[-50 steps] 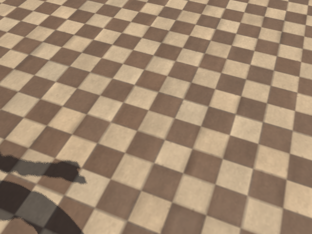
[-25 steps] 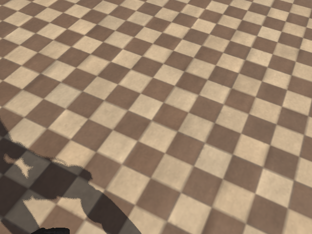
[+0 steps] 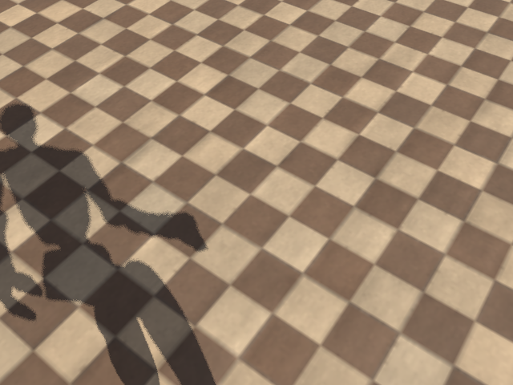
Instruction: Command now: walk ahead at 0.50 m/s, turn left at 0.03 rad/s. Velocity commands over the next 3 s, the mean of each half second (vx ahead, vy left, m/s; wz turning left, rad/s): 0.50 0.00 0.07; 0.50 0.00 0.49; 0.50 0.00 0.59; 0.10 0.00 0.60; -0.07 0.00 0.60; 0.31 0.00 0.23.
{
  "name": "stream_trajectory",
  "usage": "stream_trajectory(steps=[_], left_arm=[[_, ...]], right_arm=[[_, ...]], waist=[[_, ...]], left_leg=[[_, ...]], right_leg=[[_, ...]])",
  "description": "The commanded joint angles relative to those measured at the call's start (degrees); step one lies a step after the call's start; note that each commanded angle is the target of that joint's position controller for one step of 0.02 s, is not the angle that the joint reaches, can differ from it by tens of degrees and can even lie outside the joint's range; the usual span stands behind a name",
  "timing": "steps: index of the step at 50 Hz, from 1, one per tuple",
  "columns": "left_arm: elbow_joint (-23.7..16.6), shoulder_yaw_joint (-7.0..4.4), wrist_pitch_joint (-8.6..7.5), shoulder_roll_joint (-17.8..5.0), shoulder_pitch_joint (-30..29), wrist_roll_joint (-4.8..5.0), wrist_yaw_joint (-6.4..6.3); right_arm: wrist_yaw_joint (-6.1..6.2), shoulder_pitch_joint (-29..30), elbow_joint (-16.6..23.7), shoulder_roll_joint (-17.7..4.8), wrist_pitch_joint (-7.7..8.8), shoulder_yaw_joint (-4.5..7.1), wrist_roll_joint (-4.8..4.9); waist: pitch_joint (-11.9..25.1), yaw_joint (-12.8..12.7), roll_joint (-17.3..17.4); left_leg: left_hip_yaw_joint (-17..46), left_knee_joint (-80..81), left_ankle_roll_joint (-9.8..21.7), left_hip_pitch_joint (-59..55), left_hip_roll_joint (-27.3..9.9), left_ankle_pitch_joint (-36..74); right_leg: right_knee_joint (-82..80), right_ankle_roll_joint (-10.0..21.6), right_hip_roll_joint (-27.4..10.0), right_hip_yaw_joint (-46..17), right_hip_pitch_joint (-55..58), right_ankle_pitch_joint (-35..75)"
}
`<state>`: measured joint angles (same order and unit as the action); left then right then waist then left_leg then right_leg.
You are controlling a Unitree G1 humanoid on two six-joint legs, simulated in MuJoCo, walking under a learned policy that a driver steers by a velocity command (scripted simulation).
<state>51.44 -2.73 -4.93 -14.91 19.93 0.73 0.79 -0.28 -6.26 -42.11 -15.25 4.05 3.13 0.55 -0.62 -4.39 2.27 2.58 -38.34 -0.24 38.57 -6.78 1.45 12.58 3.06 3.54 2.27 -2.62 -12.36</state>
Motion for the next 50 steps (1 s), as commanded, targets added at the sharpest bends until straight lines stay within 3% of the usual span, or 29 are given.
stream_trajectory(steps=[1, 3, 5, 6, 7, 8, 9, 10, 11, 12, 13, 14, 16, 18, 21, 26, 30, 32, 33, 34, 35, 36, 37, 38, 39, 41, 44, 50], left_arm=[[-1.9, -2.22, 0.00, -10.1, 1.9, 0.48, -0.39], [-1.2, -2.39, 0.72, -10.5, 2.8, 0.58, -0.57], [-1.0, -2.73, 1.31, -11.4, 2.1, 0.66, -0.88], [-1.2, -2.87, 1.55, -12.0, 0.9, 0.71, -1.02], [-1.4, -2.59, 1.81, -11.4, 0.1, 0.66, -1.14], [-2.6, -1.61, 1.69, -9.2, -0.2, -0.23, -1.29], [-4.0, 0.52, 0.48, -2.5, 6.5, -0.58, -0.84], [-2.8, 0.06, -0.77, -5.3, 5.4, 0.31, -0.43], [-4.2, -1.30, -1.21, -9.6, 0.3, 2.02, -0.15], [-5.1, -1.29, -1.17, -9.4, -3.1, 2.09, -0.24], [-5.6, -1.44, -0.85, -8.8, -5.2, 0.98, -0.46], [-5.6, -1.75, -0.15, -8.4, -4.4, 0.24, -0.69], [-5.0, -1.38, 0.94, -6.0, -2.3, -0.25, -0.81], [-6.1, -1.30, 1.11, -5.4, -4.6, -0.85, -0.99], [-8.3, -0.96, 0.52, -4.6, -11.5, -1.13, -0.86], [-10.8, -0.48, -0.55, -4.2, -21.3, -0.21, 0.30], [-11.6, -1.34, -1.64, -7.1, -21.4, 0.12, 0.98], [-9.2, -2.70, -2.06, -9.5, -12.9, -0.15, 0.55], [-8.0, -3.76, -2.33, -12.6, -4.1, -1.15, 0.04], [-6.9, -5.23, -1.55, -17.8, 1.8, -1.75, -0.26], [-6.8, -4.20, -1.21, -13.8, 2.6, -1.19, -0.03], [-7.4, -3.04, -1.14, -9.8, -0.6, -0.83, -0.12], [-7.8, -2.45, -0.99, -7.9, -3.7, -0.94, -0.18], [-7.5, -1.98, -0.87, -6.3, -6.6, -1.10, -0.10], [-7.4, -1.66, -1.01, -5.2, -8.4, -1.44, -0.15], [-6.8, -2.04, -1.44, -5.6, -9.6, -1.41, -0.20], [-5.6, -2.96, -1.92, -7.7, -8.8, -1.37, -0.56], [-4.4, -3.83, -0.83, -10.4, -6.3, -0.82, -1.35]], right_arm=[[-0.90, 7.4, 5.5, -2.4, 1.20, 0.10, 0.50], [-1.63, 9.2, 6.6, -3.1, 1.54, 0.20, 0.64], [-2.09, 7.6, 6.7, -4.5, 1.82, 0.63, 0.57], [-2.05, 4.1, 5.9, -5.7, 1.92, 1.25, 0.39], [-1.72, -3.6, 3.5, -7.9, 1.90, 2.48, 0.14], [-1.12, -13.9, 1.2, -11.4, 1.78, 3.73, -0.49], [-0.78, -19.2, 0.2, -17.4, 1.43, 5.09, -1.40], [-0.85, -20.6, 0.1, -12.6, 1.14, 3.86, -0.70], [-0.69, -16.7, 0.3, -9.9, 1.11, 2.83, -0.48], [-0.58, -12.6, 0.7, -8.2, 1.09, 2.25, -0.46], [-0.87, -9.4, 0.5, -6.7, 1.20, 1.69, -0.57], [-1.15, -7.2, 0.6, -5.6, 1.53, 1.25, -0.86], [-1.50, -6.0, 0.2, -5.9, 2.06, 1.44, -0.68], [-1.17, -6.9, -0.6, -7.4, 2.31, 1.90, -0.38], [-0.13, -9.5, -2.0, -8.5, 1.77, 2.36, 0.00], [0.74, -15.1, -4.3, -10.1, 0.72, 2.87, 0.82], [1.36, -15.6, -4.8, -10.7, -0.29, 3.29, 0.93], [1.44, -15.0, -4.5, -9.0, -0.77, 2.78, 0.61], [1.29, -14.4, -3.2, -5.7, -0.72, 1.58, -0.04], [1.29, -20.6, -1.3, -0.8, 0.17, 0.21, 0.46], [1.22, -20.5, -1.4, -4.3, 0.77, 0.78, 1.43], [1.20, -16.5, -0.9, -8.8, 0.67, 2.05, 2.08], [1.29, -13.4, -0.4, -8.8, 0.33, 2.22, 1.81], [1.27, -11.7, 0.1, -8.1, -0.04, 2.34, 1.31], [1.11, -11.7, 0.2, -7.2, -0.68, 2.58, 1.13], [0.76, -11.7, 0.8, -4.9, -1.90, 2.30, 1.33], [0.62, -8.8, 2.8, -3.9, -2.76, 2.07, 0.82], [-1.56, 1.2, 6.0, -2.6, -2.21, 1.14, 0.73]], waist=[[-2.3, -0.9, -5.9], [-2.8, -0.7, -6.4], [-1.8, 1.2, -7.4], [0.4, 3.6, -7.9], [5.2, 7.6, -7.0], [13.1, 11.7, -4.2], [21.5, 9.9, 9.8], [25.1, 11.5, 11.3], [14.9, 11.3, 7.0], [9.4, 9.6, 3.6], [4.9, 7.7, 2.0], [3.1, 5.3, 3.3], [2.5, 3.2, 3.6], [1.2, 2.8, 2.0], [-0.3, 4.5, 0.9], [-1.5, 7.9, 1.5], [-0.9, 6.4, 3.4], [3.3, 2.1, 3.4], [10.7, -1.7, -0.5], [19.1, -0.3, -15.8], [20.1, -0.9, -18.9], [12.3, -1.2, -13.1], [7.9, -0.1, -9.5], [4.3, 1.2, -8.3], [2.4, 2.8, -9.6], [0.8, 4.1, -9.5], [-0.4, 4.3, -6.8], [-2.7, 1.0, -5.3]], left_leg=[[-2.2, 5.6, 0.3, -2.0, 2.2, 3.0], [-2.1, 7.8, 1.5, -1.3, 2.8, -0.4], [-2.4, 9.6, 3.1, -4.6, 3.8, -4.6], [-3.8, 10.7, 4.2, -10.3, 5.3, -5.8], [-5.2, 12.0, 5.9, -21.3, 6.8, -4.6], [0.8, 8.9, 9.0, -38.4, 0.8, -1.6], [26.6, 11.2, 18.1, -61.5, -14.4, -8.8], [38.7, 18.4, 19.6, -62.7, -17.2, -15.1], [29.6, 19.6, 16.3, -55.0, -15.3, -17.3], [21.7, 21.1, 14.2, -46.3, -12.9, -15.3], [17.3, 23.5, 13.4, -38.3, -9.9, -12.5], [14.0, 25.7, 12.8, -32.7, -7.6, -9.8], [11.4, 28.7, 14.0, -27.5, -6.1, -5.8], [9.3, 30.1, 15.0, -26.6, -5.5, -1.8], [6.5, 30.6, 14.1, -27.5, -3.8, -0.6], [6.8, 28.1, 12.5, -28.7, -3.6, -4.6], [11.8, 22.3, 10.8, -32.8, -5.9, -6.6], [11.0, 13.6, 8.6, -31.0, -2.8, -1.7], [8.0, -0.9, 6.6, -24.2, 1.3, -5.9], [0.5, -21.7, 2.4, -3.3, 9.5, -25.4], [5.0, -32.2, 2.0, 5.1, 7.9, -35.6], [6.0, -35.8, 2.2, 8.2, 5.2, -31.3], [4.4, -35.4, 2.1, 7.2, 2.9, -26.6], [4.0, -32.9, 1.9, 5.5, 1.4, -23.2], [4.2, -30.8, 1.8, 3.0, -0.2, -20.9], [3.3, -28.6, 1.4, 0.3, -1.2, -18.7], [3.4, -23.1, 0.5, 2.5, -1.6, -13.5], [-1.8, -5.2, 1.2, -0.2, -0.2, -0.8]], right_leg=[[-3.2, 8.2, -15.2, -7.0, -0.5, 15.1], [-1.1, 7.7, -17.2, -7.9, 3.4, 17.0], [2.1, 6.6, -18.5, -8.2, 6.1, 22.6], [6.3, 5.8, -17.8, -7.3, 6.3, 30.9], [15.0, 4.4, -15.3, -5.0, 4.4, 37.8], [29.3, 2.4, -12.5, -2.7, -5.0, 30.4], [52.5, -1.8, -2.9, -0.6, -29.6, 1.6], [60.5, -1.5, -1.7, -8.9, -37.4, -21.0], [63.6, -0.9, -4.8, -9.6, -42.3, -18.1], [61.2, -0.7, -7.8, -8.0, -41.6, -12.8], [57.4, -1.0, -9.6, -6.6, -39.7, -9.2], [54.4, -1.3, -11.4, -6.6, -36.2, -6.2], [51.6, -2.2, -11.7, -5.6, -32.1, -3.6], [46.7, -3.5, -11.8, -5.3, -33.8, 0.2], [34.2, -4.8, -10.7, -5.1, -35.0, 9.5], [20.0, -5.4, -7.0, -4.5, -29.7, 16.9], [15.0, -3.6, -6.1, -5.7, -25.0, 11.2], [12.4, -1.4, -5.4, -4.1, -12.2, 8.6], [14.3, 1.8, -12.5, -10.2, 2.2, 8.4], [11.2, 9.6, -26.4, -32.2, 23.2, -0.2], [5.8, 11.7, -28.6, -44.0, 23.6, -10.2], [4.8, 9.3, -26.6, -36.2, 17.2, -12.4], [3.9, 7.6, -24.3, -28.5, 10.2, -8.5], [2.0, 7.0, -22.1, -23.1, 3.9, -3.8], [0.3, 6.4, -20.5, -18.6, -0.5, -0.4], [-2.8, 6.7, -19.7, -12.9, -4.9, 4.3], [-4.7, 7.8, -20.3, -6.7, -4.8, 11.2], [-5.0, 5.8, -18.9, 4.4, -1.6, 14.1]])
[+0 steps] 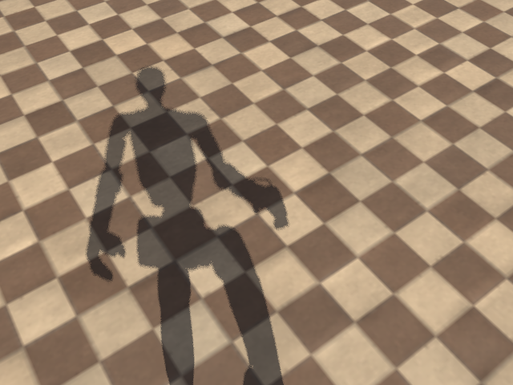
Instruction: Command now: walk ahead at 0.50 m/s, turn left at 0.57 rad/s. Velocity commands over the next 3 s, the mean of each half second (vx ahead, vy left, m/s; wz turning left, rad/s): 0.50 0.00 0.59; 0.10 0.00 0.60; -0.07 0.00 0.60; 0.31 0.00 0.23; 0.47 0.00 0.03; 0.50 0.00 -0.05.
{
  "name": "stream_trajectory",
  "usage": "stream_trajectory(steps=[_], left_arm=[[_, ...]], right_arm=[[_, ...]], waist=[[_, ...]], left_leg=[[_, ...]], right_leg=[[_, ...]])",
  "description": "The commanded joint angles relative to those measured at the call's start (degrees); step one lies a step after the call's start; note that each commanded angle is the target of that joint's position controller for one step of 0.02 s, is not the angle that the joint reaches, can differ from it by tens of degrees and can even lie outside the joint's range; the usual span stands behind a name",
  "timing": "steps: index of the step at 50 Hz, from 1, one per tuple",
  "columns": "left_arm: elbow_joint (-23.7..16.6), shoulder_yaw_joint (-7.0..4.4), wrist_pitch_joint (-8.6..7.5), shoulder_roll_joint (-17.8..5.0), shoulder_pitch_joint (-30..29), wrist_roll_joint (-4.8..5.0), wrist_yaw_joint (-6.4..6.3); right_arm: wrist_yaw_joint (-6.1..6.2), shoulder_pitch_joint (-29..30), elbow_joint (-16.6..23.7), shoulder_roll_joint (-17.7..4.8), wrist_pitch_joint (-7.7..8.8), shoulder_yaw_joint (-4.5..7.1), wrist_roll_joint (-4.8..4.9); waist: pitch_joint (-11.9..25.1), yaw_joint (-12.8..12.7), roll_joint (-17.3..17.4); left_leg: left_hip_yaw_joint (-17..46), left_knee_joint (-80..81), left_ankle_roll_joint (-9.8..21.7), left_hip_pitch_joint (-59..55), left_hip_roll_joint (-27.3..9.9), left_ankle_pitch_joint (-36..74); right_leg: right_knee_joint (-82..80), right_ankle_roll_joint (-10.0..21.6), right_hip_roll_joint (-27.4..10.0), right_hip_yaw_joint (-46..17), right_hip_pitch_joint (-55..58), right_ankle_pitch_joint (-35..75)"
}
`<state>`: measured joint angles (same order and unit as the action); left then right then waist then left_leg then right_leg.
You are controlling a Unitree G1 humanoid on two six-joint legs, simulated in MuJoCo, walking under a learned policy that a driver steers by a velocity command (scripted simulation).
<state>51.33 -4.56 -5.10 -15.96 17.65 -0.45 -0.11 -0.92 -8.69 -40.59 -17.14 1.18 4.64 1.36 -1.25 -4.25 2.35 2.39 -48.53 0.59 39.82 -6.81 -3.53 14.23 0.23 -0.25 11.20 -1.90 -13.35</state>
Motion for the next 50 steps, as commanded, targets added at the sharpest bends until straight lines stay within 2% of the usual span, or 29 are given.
stream_trajectory(steps=[1, 3, 5, 6, 7, 8, 9, 10, 11, 12, 13, 14, 15, 19, 24, 28, 31, 32, 33, 34, 35, 36, 37, 38, 39, 40, 42, 45, 50], left_arm=[[-3.9, -2.17, -0.36, -9.9, -3.2, 0.63, -0.48], [-3.3, -2.55, 0.34, -10.9, -2.0, 1.30, -0.44], [-3.1, -2.99, 1.12, -12.3, -2.1, 1.94, -0.49], [-3.2, -3.27, 1.51, -13.2, -2.4, 2.28, -0.61], [-3.3, -3.41, 2.04, -13.8, -3.0, 2.57, -0.71], [-3.6, -2.93, 2.34, -12.7, -3.2, 2.52, -0.87], [-4.8, -1.53, 2.00, -9.0, -1.8, 0.31, -0.92], [-8.4, 0.75, 0.18, -2.1, 1.7, -0.92, -0.27], [-9.0, -0.13, -1.75, -7.5, -5.5, 1.69, 0.34], [-10.4, -0.54, -2.72, -9.1, -9.1, 3.24, 0.62], [-9.8, -0.33, -3.18, -8.3, -8.9, 2.21, 0.21], [-9.1, -0.71, -3.07, -8.6, -8.2, 0.72, -0.18], [-8.8, -1.00, -2.39, -8.9, -7.0, 0.43, -0.05], [-10.2, -0.63, -0.39, -6.5, -9.4, -0.51, -0.10], [-13.4, 0.49, -0.81, -4.2, -19.7, -0.08, 0.71], [-15.1, -0.05, -1.38, -5.8, -21.7, 0.04, 1.62], [-14.1, -0.98, -1.82, -7.6, -16.5, -0.25, 1.59], [-13.6, -1.41, -2.15, -8.8, -12.5, -1.03, 1.20], [-13.6, -2.01, -2.12, -12.4, -6.0, -2.20, 0.71], [-12.9, -1.97, -0.94, -13.3, -4.4, -2.40, 0.85], [-13.9, -1.64, 0.26, -10.4, -6.4, -0.48, 0.90], [-15.5, -0.54, 1.15, -6.6, -9.2, -0.40, 0.42], [-15.5, 0.21, 2.14, -5.1, -12.1, -0.64, 0.05], [-15.6, 0.51, 2.90, -4.7, -14.3, -0.61, -0.28], [-15.3, 0.33, 3.40, -6.0, -15.7, -1.14, -0.58], [-15.1, 0.11, 3.59, -6.6, -16.6, -1.56, -0.78], [-14.4, -0.13, 3.96, -7.1, -16.9, -1.60, -1.25], [-13.8, -0.33, 5.05, -7.6, -17.6, -1.05, -2.04], [-11.9, -0.90, 6.68, -9.1, -17.0, -0.18, -2.44]], right_arm=[[-1.24, 5.2, 5.2, -0.8, 0.61, -0.43, -0.05], [-1.77, 7.5, 6.5, -1.3, 0.44, -0.35, 0.01], [-2.15, 7.4, 7.4, -2.6, 0.27, 0.22, -0.19], [-2.16, 5.5, 7.3, -3.8, 0.11, 0.84, -0.33], [-2.06, -0.1, 6.1, -5.5, -0.01, 1.95, -0.27], [-1.49, -9.9, 3.2, -8.7, -0.19, 3.87, -0.04], [-0.17, -18.3, 1.3, -14.3, -0.78, 5.84, 0.27], [-0.31, -14.6, 2.7, -19.2, 0.08, 5.75, 0.39], [-0.93, -15.6, 3.9, -13.8, 1.13, 4.14, 0.09], [-1.13, -14.0, 3.2, -11.0, 2.01, 3.24, -0.34], [-1.06, -10.7, 3.5, -9.5, 2.38, 2.69, -0.19], [-0.85, -6.8, 4.2, -7.8, 2.34, 2.14, -0.47], [-0.55, -4.5, 5.3, -6.6, 2.35, 1.63, -1.19], [0.80, -5.7, 4.9, -8.0, 2.86, 1.97, -0.83], [1.98, -9.6, 3.0, -8.7, 2.21, 2.23, -0.37], [2.66, -12.7, 1.5, -8.6, 0.63, 2.48, -0.08], [3.31, -9.4, 3.1, -7.7, -0.29, 2.37, -0.10], [3.21, -7.8, 4.3, -6.3, -0.23, 1.89, -0.08], [3.16, -8.0, 6.3, -3.1, -0.09, 0.75, -1.25], [2.74, -22.1, 5.3, -0.9, -0.09, -0.01, -0.48], [2.63, -23.6, 3.6, -8.5, -0.65, 1.25, -0.05], [2.84, -15.7, 4.4, -11.5, -1.74, 2.35, 0.24], [3.36, -12.0, 4.9, -11.5, -2.98, 2.59, 0.13], [3.73, -10.5, 5.5, -11.1, -4.14, 2.76, -0.12], [3.75, -11.0, 5.8, -9.3, -5.05, 2.50, 0.15], [3.86, -11.7, 5.9, -7.5, -5.42, 2.09, 0.23], [4.07, -11.8, 6.3, -5.4, -5.37, 1.52, -0.09], [3.71, -10.3, 7.0, -5.2, -5.31, 1.16, -0.62], [1.70, -7.6, 8.0, -5.4, -5.07, 0.83, -0.56]], waist=[[-2.6, 0.3, -5.4], [-3.6, 0.0, -5.5], [-3.0, 1.3, -6.3], [-1.1, 2.9, -7.3], [2.2, 6.4, -7.4], [7.2, 11.4, -5.9], [12.3, 13.8, 3.0], [17.9, 6.3, 14.8], [19.6, 11.0, 6.2], [12.1, 10.7, 4.2], [8.6, 8.2, 0.0], [6.0, 5.7, -0.6], [5.4, 3.9, 0.7], [3.2, 3.3, -0.1], [0.0, 7.1, 1.9], [1.6, 7.6, 3.3], [4.1, 4.4, 5.2], [7.2, 2.1, 4.2], [15.9, 0.3, -3.4], [25.7, 5.9, -19.8], [26.1, 5.5, -14.9], [18.5, 3.3, -10.5], [13.6, 3.8, -6.8], [9.5, 4.6, -7.2], [7.0, 5.9, -8.9], [6.0, 6.4, -10.1], [7.5, 6.7, -10.9], [10.5, 6.3, -9.8], [9.0, 5.0, -12.1]], left_leg=[[-2.3, 6.8, 0.7, -1.6, 0.1, 3.8], [-3.4, 9.7, 1.8, -1.5, 0.6, 1.3], [-5.6, 11.4, 3.7, -4.2, 2.7, -3.9], [-7.3, 11.6, 4.9, -8.2, 4.7, -7.0], [-9.1, 13.1, 6.4, -15.8, 7.4, -8.0], [-9.6, 16.2, 8.6, -30.0, 10.4, -4.8], [4.9, 17.3, 12.3, -47.2, 1.8, -3.9], [38.3, 26.1, 22.6, -60.6, -10.2, -17.6], [42.7, 32.3, 21.6, -60.7, -11.9, -20.9], [34.9, 32.6, 19.3, -55.6, -10.7, -15.7], [28.4, 32.1, 17.5, -47.7, -8.2, -9.9], [23.2, 32.4, 16.2, -40.2, -5.9, -4.4], [20.8, 33.7, 15.8, -35.4, -4.6, -0.9], [15.1, 36.3, 16.3, -28.4, -2.0, 7.1], [11.6, 34.7, 12.3, -25.7, 1.8, 4.2], [15.4, 26.6, 9.6, -29.6, 1.2, 10.8], [19.6, 17.6, 7.2, -33.0, 1.9, 13.9], [18.0, 10.8, 5.0, -31.2, 5.2, 14.0], [13.6, -5.0, 2.1, -22.9, 9.4, -2.3], [10.1, -21.9, -1.6, -7.7, 16.5, -42.8], [10.4, -29.0, -3.4, -4.6, 10.8, -37.5], [7.8, -31.0, -4.9, -2.5, 9.1, -33.2], [5.7, -29.9, -5.8, -2.7, 7.6, -30.1], [5.1, -29.0, -6.4, -4.0, 6.4, -28.5], [3.8, -27.5, -6.6, -8.0, 6.0, -27.0], [2.3, -25.4, -6.7, -10.2, 6.4, -25.5], [0.9, -21.2, -7.1, -10.5, 6.3, -23.1], [0.7, -14.9, -6.8, -12.0, 4.2, -18.2], [-2.1, -1.5, -4.1, -17.9, 2.8, -15.8]], right_leg=[[-6.4, 8.4, -15.6, -3.7, -0.9, 15.1], [-5.1, 7.6, -16.8, -2.6, 2.6, 16.5], [-0.7, 6.5, -17.5, -0.9, 5.6, 27.4], [3.9, 5.9, -17.4, 0.2, 6.5, 37.6], [12.3, 5.1, -16.4, 1.6, 6.0, 46.0], [25.0, 3.2, -14.1, 3.4, 0.7, 46.3], [44.3, 0.1, -11.1, 3.7, -15.1, 23.2], [61.2, -2.6, 0.7, -5.7, -37.6, -21.8], [65.5, -1.5, -0.6, -15.5, -43.7, -20.5], [63.9, -0.1, -2.7, -14.8, -47.6, -14.8], [59.3, 0.5, -5.1, -15.2, -44.7, -10.0], [54.5, 0.2, -6.7, -15.4, -40.3, -6.9], [52.3, -0.1, -7.7, -16.0, -36.5, -4.8], [42.0, -3.2, -6.1, -14.4, -34.6, 2.2], [21.2, -4.0, -1.7, -13.8, -30.6, 18.1], [14.7, -2.4, 1.6, -14.4, -26.2, 18.5], [11.0, 0.0, 1.9, -14.7, -20.6, 15.0], [8.3, 1.9, -0.6, -14.9, -12.4, 22.9], [12.7, 5.8, -12.1, -24.2, 3.9, 42.3], [14.5, 18.3, -28.1, -44.0, 21.3, 56.5], [12.2, 18.4, -28.1, -47.2, 17.8, 43.1], [11.0, 15.9, -23.9, -37.7, 11.4, 38.5], [9.7, 14.1, -20.5, -31.2, 4.3, 35.7], [8.3, 13.8, -18.5, -27.4, -2.6, 34.2], [6.3, 13.4, -16.4, -23.2, -9.0, 33.5], [5.0, 13.4, -14.9, -19.7, -12.0, 34.4], [4.9, 14.7, -15.4, -16.6, -10.1, 40.4], [5.2, 15.6, -17.5, -14.1, -7.4, 39.8], [5.1, 13.7, -18.3, -10.7, -7.9, 27.3]])
Over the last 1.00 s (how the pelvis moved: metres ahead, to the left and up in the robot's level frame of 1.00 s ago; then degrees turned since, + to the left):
0.53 0.03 0.00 18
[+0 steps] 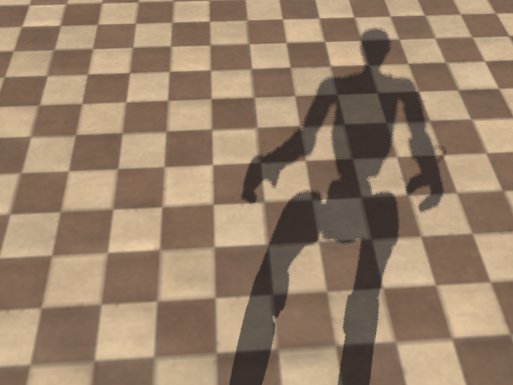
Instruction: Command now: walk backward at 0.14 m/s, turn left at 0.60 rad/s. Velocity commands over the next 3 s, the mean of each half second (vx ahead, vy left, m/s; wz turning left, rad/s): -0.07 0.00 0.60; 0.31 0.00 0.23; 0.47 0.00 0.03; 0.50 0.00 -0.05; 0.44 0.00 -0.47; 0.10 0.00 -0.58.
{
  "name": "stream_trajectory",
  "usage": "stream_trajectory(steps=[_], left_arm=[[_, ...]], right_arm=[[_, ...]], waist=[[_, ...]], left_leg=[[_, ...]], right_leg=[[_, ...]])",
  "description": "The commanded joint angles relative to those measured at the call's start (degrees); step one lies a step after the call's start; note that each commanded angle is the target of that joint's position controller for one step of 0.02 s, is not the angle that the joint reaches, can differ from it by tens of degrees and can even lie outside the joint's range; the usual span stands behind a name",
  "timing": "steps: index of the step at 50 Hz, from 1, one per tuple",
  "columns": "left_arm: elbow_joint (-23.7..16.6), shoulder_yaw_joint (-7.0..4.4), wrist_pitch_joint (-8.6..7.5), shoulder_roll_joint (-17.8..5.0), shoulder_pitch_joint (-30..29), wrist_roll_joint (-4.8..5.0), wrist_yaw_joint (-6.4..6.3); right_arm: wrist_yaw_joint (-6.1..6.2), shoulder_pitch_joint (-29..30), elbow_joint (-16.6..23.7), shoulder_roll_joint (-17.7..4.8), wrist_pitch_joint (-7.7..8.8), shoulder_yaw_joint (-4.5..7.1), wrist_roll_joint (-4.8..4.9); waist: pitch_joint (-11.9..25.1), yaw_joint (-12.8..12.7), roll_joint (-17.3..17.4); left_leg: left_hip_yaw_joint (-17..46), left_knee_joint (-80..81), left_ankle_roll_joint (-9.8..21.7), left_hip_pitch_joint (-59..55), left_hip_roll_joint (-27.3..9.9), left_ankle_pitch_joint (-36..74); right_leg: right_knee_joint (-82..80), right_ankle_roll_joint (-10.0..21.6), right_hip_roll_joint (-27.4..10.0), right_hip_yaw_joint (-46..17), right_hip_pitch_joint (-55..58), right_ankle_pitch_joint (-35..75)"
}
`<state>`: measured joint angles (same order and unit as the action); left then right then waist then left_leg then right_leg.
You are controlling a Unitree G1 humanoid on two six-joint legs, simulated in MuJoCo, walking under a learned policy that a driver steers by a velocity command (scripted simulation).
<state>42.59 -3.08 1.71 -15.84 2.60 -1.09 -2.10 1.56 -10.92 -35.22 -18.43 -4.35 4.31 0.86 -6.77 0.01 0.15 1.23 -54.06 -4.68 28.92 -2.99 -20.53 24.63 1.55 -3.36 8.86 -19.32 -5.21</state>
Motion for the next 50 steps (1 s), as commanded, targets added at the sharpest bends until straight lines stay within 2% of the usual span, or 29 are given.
stream_trajectory(steps=[1, 3, 4, 5, 6, 7, 8, 9, 10, 13, 17, 21, 23, 25, 26, 27, 28, 29, 30, 32, 34, 38, 41, 43, 45, 47, 48, 49, 50], left_arm=[[-2.5, -2.49, 0.03, -9.5, -1.3, 0.76, -0.49], [-1.2, -2.53, 0.39, -9.4, -1.2, 1.73, -0.71], [0.2, -2.53, 0.56, -8.4, 1.6, 2.18, -0.54], [1.1, -2.46, 0.91, -6.7, 5.5, 1.51, -0.05], [-2.1, -2.39, 0.65, -6.7, 1.5, -0.02, 0.15], [-3.5, -3.15, 0.64, -8.1, -5.5, -0.08, -0.18], [-3.2, -3.37, 1.01, -7.4, -5.0, 1.26, -0.27], [-1.2, -3.67, 1.31, -7.1, -1.6, 1.41, -0.58], [0.0, -4.07, 1.41, -7.9, 0.3, 0.86, -0.89], [-0.5, -3.92, 0.44, -6.8, 0.7, 1.16, -0.52], [-1.6, -2.90, -0.41, -5.3, -0.5, 1.62, 0.13], [-1.0, -2.89, -0.97, -6.3, 2.4, 2.17, 1.55], [-0.3, -3.16, -1.31, -7.0, 5.2, 2.40, 2.20], [1.9, -3.42, -1.68, -6.9, 11.9, 2.15, 2.53], [3.2, -3.72, -1.74, -7.8, 15.4, 1.28, 2.34], [3.3, -3.79, -1.78, -10.1, 17.9, 0.29, 2.15], [2.0, -4.59, -2.72, -15.5, 14.5, -1.49, 2.77], [0.2, -4.16, -3.85, -14.0, 9.1, -1.69, 2.24], [-0.2, -3.19, -4.52, -10.5, 5.9, -0.32, 1.35], [0.5, -2.41, -4.91, -8.4, 7.7, 1.26, 0.61], [1.8, -1.99, -5.38, -7.8, 12.4, 1.40, 0.55], [3.3, -1.89, -5.53, -8.8, 18.7, 1.46, 0.80], [3.7, -2.11, -5.13, -10.8, 20.2, 1.80, 0.91], [3.9, -2.29, -5.01, -11.9, 21.2, 2.29, 1.27], [4.3, -2.42, -4.82, -12.3, 21.8, 2.95, 1.71], [4.4, -2.41, -4.40, -12.4, 20.3, 3.21, 1.97], [4.4, -1.87, -4.47, -10.9, 20.3, 2.92, 2.06], [3.7, -0.72, -4.84, -7.7, 19.9, 2.05, 2.24], [0.2, 1.18, -6.03, -1.5, 21.1, 0.67, 2.33]], right_arm=[[-1.11, -5.5, 2.6, -4.4, 0.55, 1.26, -0.11], [-1.66, -8.1, 1.3, -4.3, 0.93, 1.64, -0.27], [-1.60, -8.6, 0.9, -5.6, 1.05, 2.20, -0.59], [-0.82, -7.5, 1.9, -11.3, 0.98, 3.85, -0.92], [-0.05, -6.2, 4.0, -17.2, 0.88, 4.75, -2.22], [-0.35, -6.4, 3.9, -16.2, 2.19, 4.43, -4.40], [-0.34, -2.9, 3.6, -14.7, 3.25, 3.95, -4.18], [-0.15, 1.6, 3.9, -12.5, 3.61, 3.55, -2.62], [0.06, 3.7, 4.2, -9.7, 3.69, 2.66, -1.39], [0.68, 2.9, 4.1, -6.4, 3.45, 1.28, -1.06], [1.34, -0.3, 3.8, -7.7, 3.07, 2.00, -1.04], [0.54, 0.4, 4.3, -9.3, 2.27, 2.73, -1.04], [0.27, 0.9, 4.3, -9.7, 1.96, 2.98, -0.37], [0.61, 2.5, 4.1, -9.4, 1.72, 2.90, 0.74], [0.91, 2.0, 3.8, -7.8, 1.81, 2.51, 0.74], [0.98, 0.0, 3.0, -3.6, 1.79, 1.55, 0.31], [1.09, 4.4, 6.1, -6.1, 2.89, 2.46, 0.49], [0.96, 4.7, 5.7, -8.9, 3.79, 3.11, 0.20], [0.51, 2.2, 3.7, -9.1, 4.17, 3.28, -0.27], [0.08, -1.1, 0.7, -6.5, 4.52, 2.70, -1.14], [-0.37, 1.3, 0.8, -4.4, 5.36, 2.04, -0.81], [-0.81, 6.6, 2.4, -2.4, 6.97, 0.75, -0.37], [-1.82, 10.2, 3.6, -0.5, 8.07, -0.37, 0.26], [-2.56, 10.3, 3.7, -0.9, 8.46, -0.44, 0.63], [-3.09, 9.5, 3.8, -2.0, 8.66, -0.29, 1.08], [-3.18, 3.9, 2.3, -3.8, 8.76, 0.52, 1.34], [-2.77, -2.9, 0.1, -6.0, 8.66, 1.77, 1.35], [-2.20, -11.9, -1.9, -8.7, 8.47, 2.99, 1.10], [-1.67, -17.9, -2.5, -15.5, 7.97, 4.04, -0.34]], waist=[[14.2, 0.7, -9.8], [13.8, 2.4, -8.6], [12.4, 2.0, -5.5], [9.6, -0.3, 8.3], [8.2, 0.4, 21.6], [11.1, 4.4, 14.9], [10.0, 2.0, 11.4], [9.2, -0.5, 8.4], [9.6, -0.9, 8.4], [11.4, -0.8, 9.0], [12.1, 1.4, 9.8], [10.7, 1.7, 11.3], [10.5, 1.1, 11.4], [12.1, -2.3, 10.5], [12.5, -3.4, 7.8], [13.6, -2.7, -3.6], [5.6, -2.5, -14.5], [1.7, -0.4, -12.9], [0.9, 1.3, -11.8], [2.2, 1.0, -9.0], [1.6, -1.1, -7.2], [1.2, -4.4, -8.1], [0.5, -6.2, -9.5], [0.3, -6.4, -9.8], [-0.1, -5.5, -10.3], [1.7, -1.1, -9.6], [5.9, 2.4, -7.5], [13.3, 6.9, -2.8], [20.7, 6.4, 15.2]], left_leg=[[-1.6, 6.9, 1.9, -7.8, -0.9, 1.2], [-3.9, 17.6, 4.5, -12.6, 0.6, 6.5], [-2.4, 23.3, 6.9, -15.4, 1.4, 11.5], [11.2, 31.6, 11.4, -17.7, -6.6, 26.9], [28.9, 36.1, 22.4, -18.1, -19.2, 36.7], [29.2, 37.8, 24.8, -12.8, -19.5, 28.3], [23.6, 38.1, 20.7, -11.5, -15.3, 19.0], [20.0, 37.4, 16.4, -12.1, -11.5, 11.9], [18.5, 36.5, 14.7, -13.0, -10.2, 11.3], [17.8, 35.2, 15.1, -15.9, -7.5, 13.3], [22.4, 35.0, 15.6, -21.6, -7.6, 9.1], [27.7, 36.7, 16.2, -17.3, -6.8, 1.8], [30.5, 37.6, 15.6, -16.2, -6.2, 0.3], [28.8, 37.2, 13.0, -11.6, -3.0, -10.3], [24.3, 32.6, 9.8, -5.0, 0.9, -15.1], [14.2, 14.1, 6.5, 3.7, 7.4, -16.2], [9.7, 4.9, 5.7, 15.2, 11.7, -10.7], [12.8, -1.4, 5.5, 16.3, 7.7, -5.5], [13.0, -4.1, 5.2, 16.3, 7.4, 0.2], [10.5, -8.8, 3.6, 16.3, 6.8, 5.1], [7.4, -10.1, 3.1, 17.8, 5.6, 8.3], [1.3, -0.1, 1.6, 18.5, 0.8, 12.5], [-1.9, 12.0, 1.3, 9.8, 0.6, 12.9], [-3.6, 17.1, 2.0, 3.8, 1.5, 11.0], [-3.3, 21.2, 3.7, -0.5, 1.6, 9.6], [-4.0, 26.2, 6.3, -9.9, 2.8, 11.0], [-4.4, 27.8, 8.0, -20.3, 4.0, 10.7], [1.8, 27.8, 10.2, -34.6, -1.4, 8.8], [27.9, 31.9, 18.0, -50.7, -17.4, 0.9]], right_leg=[[-4.7, 11.8, -15.7, -8.4, 10.1, 17.9], [-1.1, 8.5, -14.9, -6.8, 9.2, 13.7], [2.2, 5.0, -12.7, -5.2, 6.2, 5.3], [13.5, -0.9, -6.4, 0.3, -1.6, -10.4], [28.3, -5.6, 3.0, -0.4, -15.8, -32.2], [40.8, -4.5, 3.7, -10.0, -15.5, -33.5], [44.5, -3.2, 3.1, -12.3, -15.5, -27.5], [44.2, -2.9, 2.8, -12.5, -16.2, -22.1], [45.1, -3.6, 3.0, -12.2, -16.2, -19.0], [45.4, -5.1, 4.5, -11.9, -14.7, -14.9], [29.0, -5.7, 4.7, -12.8, -12.7, -15.8], [17.1, -4.4, 6.3, -12.4, -3.6, -20.2], [11.0, -3.2, 6.9, -12.5, -0.1, -19.2], [0.0, -0.6, 6.6, -10.3, 8.9, -12.8], [-3.7, 1.2, 3.2, -11.6, 16.1, -12.5], [-7.6, 4.5, -9.5, -24.3, 21.5, -22.8], [-15.6, 12.3, -18.3, -43.7, 11.4, -36.4], [-17.3, 13.5, -18.8, -44.0, 8.4, -40.0], [-17.5, 10.5, -15.5, -38.3, 9.4, -36.4], [-17.1, 7.8, -12.0, -31.2, 13.3, -30.0], [-17.8, 7.7, -10.6, -26.8, 15.1, -25.7], [-18.7, 8.5, -10.3, -22.4, 18.9, -17.6], [-18.6, 8.4, -9.8, -18.3, 15.0, -12.1], [-17.9, 8.7, -10.5, -17.2, 12.8, -11.4], [-16.8, 8.8, -12.2, -18.1, 12.6, -11.5], [-12.2, 7.5, -12.6, -17.1, 11.4, -4.4], [-3.8, 6.0, -10.2, -14.3, 9.1, 5.0], [11.7, 3.3, -6.4, -9.9, 2.5, 5.1], [34.8, -1.2, 1.8, -5.4, -18.1, -17.0]])
Over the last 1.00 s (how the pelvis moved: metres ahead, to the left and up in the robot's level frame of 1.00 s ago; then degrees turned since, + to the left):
0.40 0.08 -0.01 36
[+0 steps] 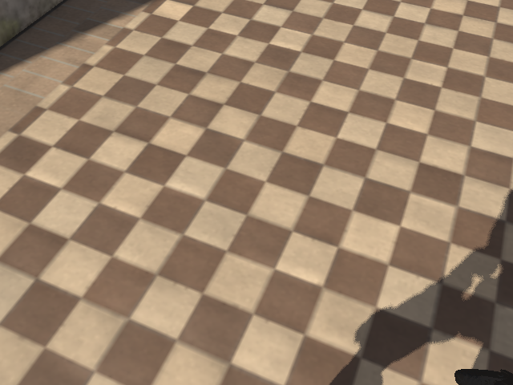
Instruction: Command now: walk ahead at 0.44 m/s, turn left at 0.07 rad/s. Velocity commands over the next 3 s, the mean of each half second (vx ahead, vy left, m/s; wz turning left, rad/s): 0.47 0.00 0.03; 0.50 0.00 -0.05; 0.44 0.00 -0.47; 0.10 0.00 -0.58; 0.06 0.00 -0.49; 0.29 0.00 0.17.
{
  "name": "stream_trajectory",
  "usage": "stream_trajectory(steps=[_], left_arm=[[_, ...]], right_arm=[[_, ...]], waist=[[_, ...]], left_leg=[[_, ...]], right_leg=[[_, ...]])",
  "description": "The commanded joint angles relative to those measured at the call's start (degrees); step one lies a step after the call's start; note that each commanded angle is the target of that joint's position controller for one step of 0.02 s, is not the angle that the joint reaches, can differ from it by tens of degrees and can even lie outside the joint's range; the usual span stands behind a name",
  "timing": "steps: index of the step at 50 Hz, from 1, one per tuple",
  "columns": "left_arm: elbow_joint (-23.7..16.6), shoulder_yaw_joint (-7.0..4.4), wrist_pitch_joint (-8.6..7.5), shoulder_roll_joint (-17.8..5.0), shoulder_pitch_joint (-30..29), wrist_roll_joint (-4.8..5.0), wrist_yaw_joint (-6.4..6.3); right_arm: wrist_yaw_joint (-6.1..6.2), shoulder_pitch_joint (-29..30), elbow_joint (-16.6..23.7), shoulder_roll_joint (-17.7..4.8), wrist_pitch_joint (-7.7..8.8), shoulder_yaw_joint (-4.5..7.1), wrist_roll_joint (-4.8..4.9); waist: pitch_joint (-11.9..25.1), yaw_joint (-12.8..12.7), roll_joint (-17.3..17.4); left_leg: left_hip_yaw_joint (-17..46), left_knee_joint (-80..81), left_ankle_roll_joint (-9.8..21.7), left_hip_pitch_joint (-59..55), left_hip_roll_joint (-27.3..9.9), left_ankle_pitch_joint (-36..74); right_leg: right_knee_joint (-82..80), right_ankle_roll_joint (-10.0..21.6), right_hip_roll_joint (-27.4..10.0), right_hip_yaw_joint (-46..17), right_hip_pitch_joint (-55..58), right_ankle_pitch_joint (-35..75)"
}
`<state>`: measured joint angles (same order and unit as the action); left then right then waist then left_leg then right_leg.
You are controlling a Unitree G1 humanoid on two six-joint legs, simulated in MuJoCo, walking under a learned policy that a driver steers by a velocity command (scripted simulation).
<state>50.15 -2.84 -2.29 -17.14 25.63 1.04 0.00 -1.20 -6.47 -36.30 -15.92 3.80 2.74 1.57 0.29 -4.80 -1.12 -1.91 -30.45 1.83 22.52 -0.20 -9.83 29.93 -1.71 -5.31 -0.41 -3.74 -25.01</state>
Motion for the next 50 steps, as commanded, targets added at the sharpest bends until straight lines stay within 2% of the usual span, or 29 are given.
stream_trajectory(steps=[1, 2, 3, 4, 6, 9, 11, 14, 16, 19, 21, 22, 23, 24, 25, 26, 27, 28, 29, 30, 31, 34, 36, 40, 43, 45, 48, 49, 50], left_arm=[[-7.7, -0.08, -3.46, -4.4, -4.1, 0.24, 0.04], [-8.7, -1.25, -4.02, -8.0, -6.9, 1.73, 0.42], [-8.7, -1.19, -4.13, -7.9, -9.1, 1.68, 0.63], [-8.4, -1.20, -3.98, -7.1, -10.1, 0.73, 0.73], [-7.7, -1.24, -2.99, -5.6, -9.1, -0.02, 1.18], [-8.1, -0.96, -1.88, -4.1, -10.5, -0.47, 1.29], [-9.6, -0.62, -1.93, -3.4, -14.7, -0.82, 1.31], [-11.6, 0.21, -2.69, -1.9, -21.8, -0.48, 2.08], [-13.0, 0.45, -3.05, -1.8, -25.8, -0.24, 2.65], [-14.8, 0.30, -3.39, -2.8, -28.9, -0.19, 3.56], [-15.1, -0.01, -3.52, -3.8, -28.2, -0.34, 3.92], [-14.7, -0.49, -3.47, -4.9, -26.0, -0.44, 3.78], [-13.6, -1.40, -3.37, -6.5, -20.7, -0.53, 3.38], [-11.2, -2.66, -3.20, -9.1, -11.8, -0.56, 2.71], [-9.6, -3.59, -2.76, -13.4, -1.7, -1.03, 1.94], [-8.5, -3.85, -2.82, -15.4, -0.7, -1.00, 2.52], [-8.9, -2.50, -2.68, -9.4, -1.6, -0.17, 2.25], [-9.3, -1.94, -2.58, -7.9, -5.6, -0.31, 1.82], [-9.7, -1.74, -2.58, -7.4, -9.1, -0.69, 1.68], [-10.0, -1.48, -2.70, -6.2, -11.5, -1.26, 1.77], [-10.1, -1.16, -2.97, -5.3, -12.6, -1.99, 1.78], [-8.9, -1.36, -3.98, -5.5, -12.8, -1.03, 1.90], [-7.9, -1.75, -4.10, -6.8, -11.8, -0.94, 1.48], [-6.7, -2.04, -3.37, -8.1, -9.4, -0.51, 0.76], [-4.8, -2.33, -2.66, -9.3, -4.9, 0.12, 0.65], [-3.8, -2.48, -1.82, -9.5, -3.5, 0.45, 0.42], [-3.6, -3.00, -0.83, -10.6, -4.3, 0.52, -0.17], [-3.7, -2.84, -0.60, -10.3, -5.3, 0.43, -0.27], [-4.1, -1.89, -0.64, -7.8, -5.1, -0.26, -0.28]], right_arm=[[0.61, -23.4, -1.7, -14.8, 0.39, 4.66, -1.32], [0.25, -19.1, -1.7, -11.4, 0.82, 3.28, -1.22], [0.11, -15.8, -1.4, -8.9, 0.93, 2.53, -1.15], [-0.06, -12.6, -1.1, -7.4, 0.91, 1.97, -1.32], [-0.09, -9.3, -1.0, -6.1, 1.27, 1.59, -1.79], [0.19, -9.5, -2.1, -7.1, 2.18, 1.92, -1.54], [0.50, -10.4, -3.2, -7.6, 2.14, 2.00, -1.38], [1.07, -12.9, -4.8, -8.9, 1.80, 2.23, -1.07], [1.29, -15.6, -6.3, -9.8, 1.55, 2.44, -0.66], [1.53, -17.6, -8.2, -10.2, 0.67, 2.64, -0.32], [1.79, -17.8, -8.9, -10.8, -0.09, 2.88, -0.34], [1.94, -17.4, -9.0, -11.5, -0.42, 3.05, -0.51], [2.08, -16.7, -9.1, -12.0, -0.87, 3.10, -0.70], [2.33, -16.3, -8.8, -11.1, -1.26, 2.56, -0.99], [2.56, -17.9, -7.4, -7.9, -1.11, 1.21, -2.51], [1.57, -27.1, -7.6, -0.6, 0.17, -0.73, -1.59], [1.11, -20.6, -8.0, -7.8, 1.39, 0.66, -0.18], [0.79, -13.9, -5.8, -9.9, 2.06, 1.33, 1.18], [1.09, -10.7, -5.0, -9.1, 2.44, 0.96, 0.70], [1.27, -9.3, -4.9, -8.6, 2.34, 1.21, -0.36], [1.20, -10.9, -5.3, -7.9, 1.84, 1.26, -0.57], [1.52, -12.3, -5.8, -5.0, 0.14, 0.63, -0.94], [1.71, -8.0, -4.3, -4.6, -0.15, 0.35, -1.51], [0.88, 0.2, -2.6, -3.1, 0.83, -0.36, -1.36], [0.00, 6.0, -1.0, -3.3, 1.43, -0.46, -0.82], [-0.60, 8.2, 0.2, -4.2, 1.84, -0.14, -0.68], [-1.01, 4.8, -0.4, -6.6, 2.48, 0.86, -0.76], [-0.77, -0.5, -1.9, -8.1, 2.64, 1.77, -0.86], [-0.19, -9.3, -4.1, -11.1, 2.68, 3.17, -1.31]], waist=[[15.1, 12.3, 15.6], [7.3, 10.7, 12.9], [3.4, 9.4, 10.5], [0.4, 8.0, 8.1], [-1.6, 5.2, 8.3], [-2.8, 4.0, 5.6], [-4.0, 4.8, 4.5], [-5.3, 7.3, 4.5], [-6.2, 8.6, 3.8], [-6.6, 8.6, 3.7], [-5.0, 7.3, 4.5], [-2.9, 5.9, 5.8], [1.1, 2.8, 6.7], [7.3, -1.6, 6.4], [16.6, -4.2, -1.0], [24.7, 1.5, -16.4], [20.9, -2.0, -9.6], [11.4, -1.6, -6.6], [6.4, 0.3, -0.6], [2.9, 2.0, 0.5], [2.7, 4.1, -1.1], [0.9, 6.0, -2.1], [-1.4, 5.3, -1.7], [-3.1, 2.5, -1.3], [-4.0, 0.0, -1.3], [-4.6, 0.1, -1.6], [-2.7, 3.3, -3.3], [0.3, 6.6, -3.1], [7.1, 10.5, -1.9]], left_leg=[[44.8, 15.8, 15.1, -40.5, -23.0, -18.4], [37.1, 16.2, 13.5, -35.5, -21.4, -19.4], [29.7, 16.9, 12.0, -30.0, -18.2, -16.6], [24.8, 18.5, 11.3, -25.0, -15.5, -12.2], [18.4, 21.5, 10.6, -18.1, -12.5, -2.9], [13.0, 23.6, 11.6, -16.0, -11.7, 6.9], [9.9, 23.9, 11.2, -15.7, -10.8, 10.3], [6.5, 24.9, 9.8, -14.5, -9.6, 10.6], [6.4, 24.7, 9.7, -16.6, -10.8, 9.8], [6.7, 21.5, 8.9, -23.8, -13.4, 13.6], [6.8, 17.8, 7.8, -27.8, -14.3, 21.6], [6.5, 14.2, 7.2, -29.2, -14.1, 31.5], [5.4, 7.1, 6.3, -29.4, -12.8, 42.5], [3.3, -4.4, 4.5, -24.7, -10.1, 44.8], [1.6, -23.4, 2.6, -11.0, -6.3, 24.6], [6.2, -41.9, -0.7, 10.6, 5.0, -22.2], [11.7, -46.6, -0.1, 16.8, 2.1, -23.0], [9.3, -46.2, 0.4, 20.2, -0.8, -18.2], [7.6, -43.1, 0.4, 18.6, -3.8, -13.0], [6.9, -39.6, 0.0, 16.5, -5.5, -10.0], [7.5, -38.2, -0.1, 12.9, -6.9, -7.9], [6.4, -32.9, -1.8, 10.9, -8.2, -6.4], [5.8, -27.0, -3.2, 13.9, -8.7, -1.2], [3.6, -10.3, -3.3, 12.0, -6.8, 13.1], [2.8, -3.8, -3.1, 10.4, -5.0, 16.1], [3.9, -0.5, -2.3, 11.3, -4.3, 13.6], [3.9, 2.6, -0.6, 5.4, -2.8, 7.5], [2.6, 4.5, 0.6, -2.6, -1.5, 6.6], [4.0, 2.8, 2.7, -16.7, -3.8, 7.2]], right_leg=[[39.6, 2.1, 5.1, -4.2, -39.7, -6.6], [42.8, 3.4, 1.4, -4.7, -44.2, -2.9], [41.3, 4.1, -0.9, -3.4, -43.6, 2.4], [38.4, 3.9, -2.2, -2.9, -42.3, 6.6], [34.7, 3.2, -3.6, -2.8, -37.1, 12.1], [29.2, 1.3, -3.2, -2.0, -37.9, 17.7], [21.0, 0.5, -2.6, -1.7, -38.3, 23.1], [8.9, 0.9, -0.3, 0.5, -34.2, 31.5], [4.5, 1.5, 0.7, 0.6, -33.2, 33.7], [0.3, 3.5, 1.5, -0.2, -34.8, 30.6], [-0.9, 5.0, 2.7, 0.7, -32.6, 25.9], [-0.7, 5.9, 4.3, 2.0, -28.6, 23.0], [-1.0, 7.4, 6.5, 4.0, -21.0, 21.5], [-0.7, 9.3, 6.3, 4.1, -7.0, 23.7], [2.2, 13.0, -5.5, -9.6, 12.3, 25.5], [-6.0, 22.7, -17.5, -39.8, 29.4, 9.3], [-11.5, 20.1, -15.6, -41.4, 27.0, 2.2], [-12.7, 17.7, -13.9, -31.8, 19.0, 4.5], [-14.0, 16.5, -12.0, -26.0, 10.1, 11.1], [-15.5, 16.2, -10.0, -21.4, 3.2, 17.5], [-17.1, 16.1, -8.7, -18.6, -0.9, 20.6], [-21.5, 17.4, -7.7, -12.9, -6.7, 24.2], [-23.3, 17.4, -7.1, -9.8, -7.6, 25.8], [-23.6, 14.3, -3.8, -3.3, -6.9, 26.5], [-22.3, 13.8, -5.3, -4.0, -3.7, 24.7], [-19.9, 13.3, -7.2, -6.1, 0.2, 25.1], [-14.3, 11.6, -8.8, -8.9, 3.5, 29.2], [-8.2, 10.3, -6.9, -7.7, 2.5, 35.5], [3.4, 8.3, -3.4, -5.5, -2.7, 34.7]])
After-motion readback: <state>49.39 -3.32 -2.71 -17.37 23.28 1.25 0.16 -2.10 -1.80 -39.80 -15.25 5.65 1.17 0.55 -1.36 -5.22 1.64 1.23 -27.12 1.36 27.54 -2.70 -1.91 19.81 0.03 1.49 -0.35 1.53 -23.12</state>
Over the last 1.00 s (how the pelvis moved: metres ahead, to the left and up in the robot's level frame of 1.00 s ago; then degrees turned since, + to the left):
0.03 0.10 -0.01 22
